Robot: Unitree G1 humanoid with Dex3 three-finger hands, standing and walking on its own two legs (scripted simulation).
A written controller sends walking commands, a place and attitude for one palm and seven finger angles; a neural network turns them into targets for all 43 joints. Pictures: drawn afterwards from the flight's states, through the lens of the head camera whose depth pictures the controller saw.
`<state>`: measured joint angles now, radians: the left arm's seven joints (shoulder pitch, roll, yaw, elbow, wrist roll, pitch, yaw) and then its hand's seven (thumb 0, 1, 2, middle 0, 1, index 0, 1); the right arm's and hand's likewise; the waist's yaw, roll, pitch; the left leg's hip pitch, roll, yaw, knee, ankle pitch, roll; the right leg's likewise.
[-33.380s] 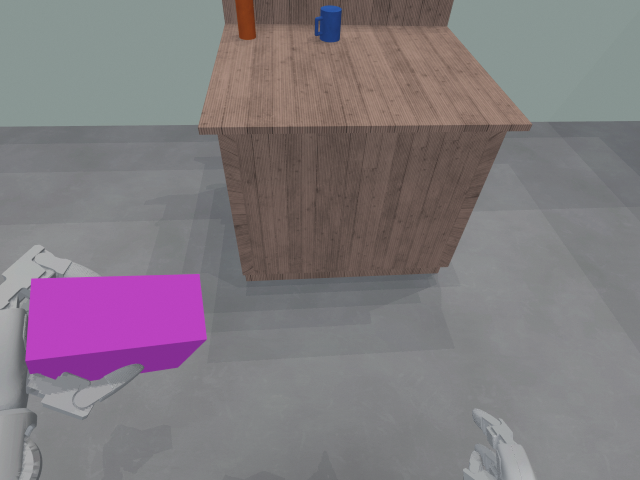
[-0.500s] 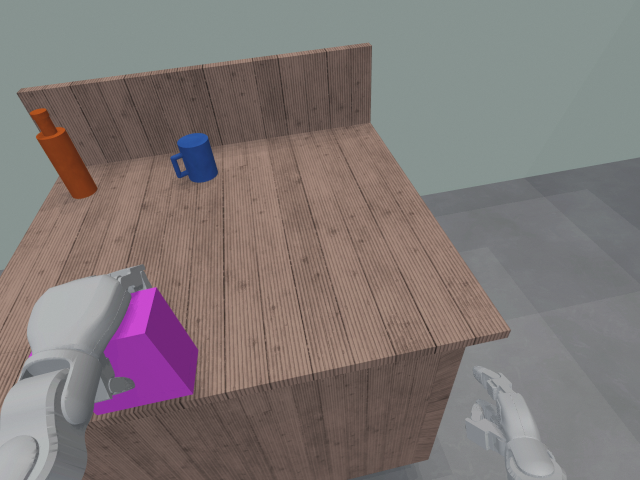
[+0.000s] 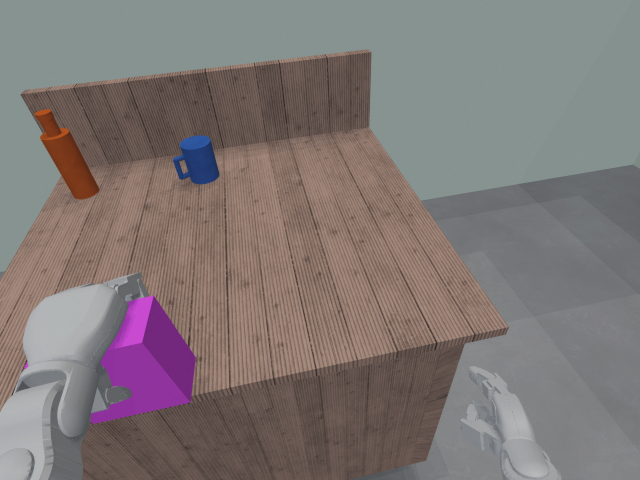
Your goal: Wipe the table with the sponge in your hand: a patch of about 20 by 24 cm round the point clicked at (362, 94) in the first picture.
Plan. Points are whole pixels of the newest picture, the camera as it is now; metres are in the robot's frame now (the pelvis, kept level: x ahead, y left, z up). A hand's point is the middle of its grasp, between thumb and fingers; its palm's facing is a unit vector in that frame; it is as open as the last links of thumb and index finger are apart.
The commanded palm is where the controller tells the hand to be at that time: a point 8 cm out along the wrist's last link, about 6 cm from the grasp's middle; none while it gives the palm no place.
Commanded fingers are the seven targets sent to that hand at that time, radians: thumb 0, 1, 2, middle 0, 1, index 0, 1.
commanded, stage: bring the sponge back beside the body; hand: left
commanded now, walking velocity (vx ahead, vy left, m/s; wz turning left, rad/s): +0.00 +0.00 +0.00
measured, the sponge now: (131, 372) +0.19 +0.28 +0.06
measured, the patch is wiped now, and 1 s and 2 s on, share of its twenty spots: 1.00 1.00 1.00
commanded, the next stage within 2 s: step back with the hand held close in 0.02 s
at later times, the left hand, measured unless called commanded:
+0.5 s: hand (123, 310) +0.21 +0.26 +0.17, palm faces +0.36 -0.83 -0.43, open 10.6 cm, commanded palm +0.15 +0.30 +0.18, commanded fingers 0.00 0.10 1.30 -1.20 -1.60 -1.20 -1.60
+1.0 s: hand (94, 347) +0.16 +0.26 +0.16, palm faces +0.43 -0.82 -0.38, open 10.6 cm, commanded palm +0.11 +0.30 +0.18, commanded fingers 0.00 0.10 1.30 -1.20 -1.60 -1.20 -1.60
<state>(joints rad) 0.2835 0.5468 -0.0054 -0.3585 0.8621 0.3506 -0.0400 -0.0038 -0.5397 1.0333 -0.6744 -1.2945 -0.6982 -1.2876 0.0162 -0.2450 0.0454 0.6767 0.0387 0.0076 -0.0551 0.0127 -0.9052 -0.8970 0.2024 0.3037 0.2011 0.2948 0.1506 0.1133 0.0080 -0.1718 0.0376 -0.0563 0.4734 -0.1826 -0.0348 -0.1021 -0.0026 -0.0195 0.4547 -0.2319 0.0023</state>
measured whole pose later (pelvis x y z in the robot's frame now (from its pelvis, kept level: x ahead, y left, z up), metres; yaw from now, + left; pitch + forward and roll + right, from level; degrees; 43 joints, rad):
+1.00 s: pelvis -0.05 +0.02 -0.03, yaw +0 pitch +1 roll -3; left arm 0.45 0.39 0.36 -0.58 -0.04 -0.14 0.14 -0.01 -0.55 1.03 -0.68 -1.29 -0.70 -1.28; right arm 0.18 -0.23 0.02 0.56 0.01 -0.09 -0.08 0.01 -0.90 -0.90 0.20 0.30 0.20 0.30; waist 0.02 0.02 -0.02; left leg -0.54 0.03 -0.08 0.74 -0.24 -0.01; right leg -0.44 0.00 -0.03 0.68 -0.25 0.03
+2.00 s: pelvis -0.33 -0.02 -0.02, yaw +1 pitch -1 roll +3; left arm 0.46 0.43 0.40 -0.52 -0.04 -0.11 0.14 -0.01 -0.55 1.03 -0.68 -1.30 -0.70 -1.29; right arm 0.21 -0.20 -0.01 0.58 0.03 -0.12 -0.03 0.01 -0.91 -0.90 0.20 0.30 0.20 0.29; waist -0.03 -0.11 -0.04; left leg -0.27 0.01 0.06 0.62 -0.33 -0.02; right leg -0.61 0.02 0.04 1.13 -0.33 0.02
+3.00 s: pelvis -0.51 -0.09 -0.02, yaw +1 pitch -1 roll +1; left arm 0.49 0.43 0.36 -0.51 -0.05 -0.14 0.15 -0.01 -0.55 1.04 -0.68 -1.29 -0.70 -1.29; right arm 0.23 -0.25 -0.02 0.61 0.03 -0.14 -0.09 0.01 -0.91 -0.90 0.20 0.30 0.20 0.29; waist -0.03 0.00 -0.02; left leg -0.33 0.04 0.03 0.64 -0.29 -0.01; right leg -0.37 -0.01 -0.06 0.69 -0.37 -0.01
